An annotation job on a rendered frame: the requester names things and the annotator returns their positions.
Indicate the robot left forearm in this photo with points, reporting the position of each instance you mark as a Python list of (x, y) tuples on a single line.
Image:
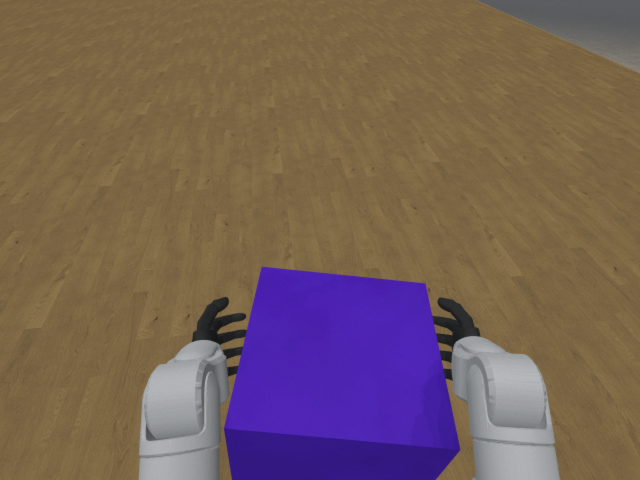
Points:
[(180, 416)]

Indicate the robot left hand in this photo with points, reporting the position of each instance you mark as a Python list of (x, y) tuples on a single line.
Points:
[(208, 326)]

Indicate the robot right forearm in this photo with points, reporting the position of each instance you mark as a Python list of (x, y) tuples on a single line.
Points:
[(509, 414)]

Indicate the robot right hand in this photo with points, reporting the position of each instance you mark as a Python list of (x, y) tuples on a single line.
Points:
[(462, 327)]

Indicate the carton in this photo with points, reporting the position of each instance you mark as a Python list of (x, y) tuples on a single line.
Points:
[(340, 378)]

